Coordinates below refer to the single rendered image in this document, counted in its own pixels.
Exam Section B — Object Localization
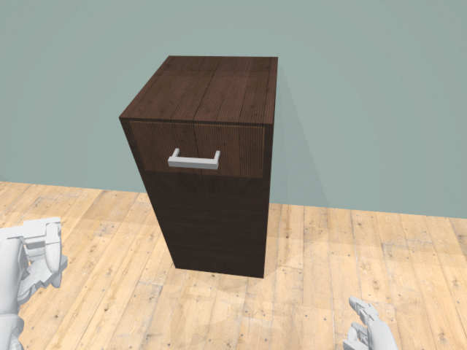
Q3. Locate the drawer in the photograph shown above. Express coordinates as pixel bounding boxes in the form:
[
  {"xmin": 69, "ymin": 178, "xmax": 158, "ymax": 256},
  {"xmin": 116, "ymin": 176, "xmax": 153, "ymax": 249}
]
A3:
[{"xmin": 129, "ymin": 121, "xmax": 265, "ymax": 177}]

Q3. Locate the handle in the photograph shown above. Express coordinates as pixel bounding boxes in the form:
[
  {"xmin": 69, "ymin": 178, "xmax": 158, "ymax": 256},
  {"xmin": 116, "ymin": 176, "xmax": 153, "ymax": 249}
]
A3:
[{"xmin": 168, "ymin": 148, "xmax": 220, "ymax": 169}]

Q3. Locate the robot right hand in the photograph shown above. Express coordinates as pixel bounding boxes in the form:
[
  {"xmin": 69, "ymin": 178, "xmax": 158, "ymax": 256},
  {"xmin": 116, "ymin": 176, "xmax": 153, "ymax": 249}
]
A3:
[{"xmin": 343, "ymin": 296, "xmax": 398, "ymax": 350}]

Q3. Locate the left robot forearm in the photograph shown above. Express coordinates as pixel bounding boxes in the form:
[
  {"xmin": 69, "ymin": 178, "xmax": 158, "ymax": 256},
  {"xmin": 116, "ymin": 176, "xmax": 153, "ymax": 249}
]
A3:
[{"xmin": 0, "ymin": 314, "xmax": 24, "ymax": 350}]

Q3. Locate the robot left hand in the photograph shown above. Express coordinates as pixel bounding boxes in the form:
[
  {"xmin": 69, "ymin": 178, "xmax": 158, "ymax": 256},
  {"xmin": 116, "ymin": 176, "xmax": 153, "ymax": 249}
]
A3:
[{"xmin": 0, "ymin": 217, "xmax": 68, "ymax": 315}]

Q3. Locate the cabinet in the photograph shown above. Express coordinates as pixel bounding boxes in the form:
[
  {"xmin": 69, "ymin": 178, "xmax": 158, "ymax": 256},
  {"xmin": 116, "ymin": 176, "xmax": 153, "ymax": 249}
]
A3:
[{"xmin": 119, "ymin": 55, "xmax": 278, "ymax": 279}]

